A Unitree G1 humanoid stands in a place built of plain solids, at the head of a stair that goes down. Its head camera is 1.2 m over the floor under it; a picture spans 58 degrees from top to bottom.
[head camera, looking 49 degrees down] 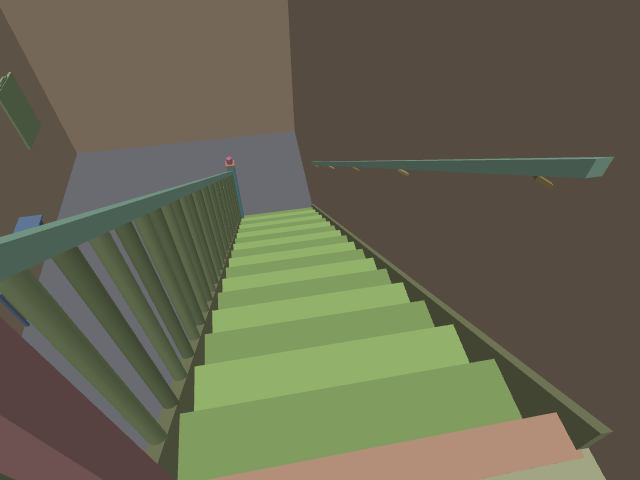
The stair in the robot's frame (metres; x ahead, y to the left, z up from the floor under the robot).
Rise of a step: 0.20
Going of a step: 0.25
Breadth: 1.06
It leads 10 degrees to the left of straight ahead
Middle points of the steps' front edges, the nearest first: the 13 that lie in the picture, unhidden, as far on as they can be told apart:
0.33 -0.14 0.00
0.58 -0.08 -0.19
0.83 -0.03 -0.39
1.08 0.01 -0.60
1.33 0.06 -0.80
1.58 0.10 -1.00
1.83 0.14 -1.20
2.08 0.19 -1.40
2.33 0.23 -1.60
2.58 0.28 -1.80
2.83 0.32 -2.00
3.08 0.37 -2.21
3.33 0.41 -2.41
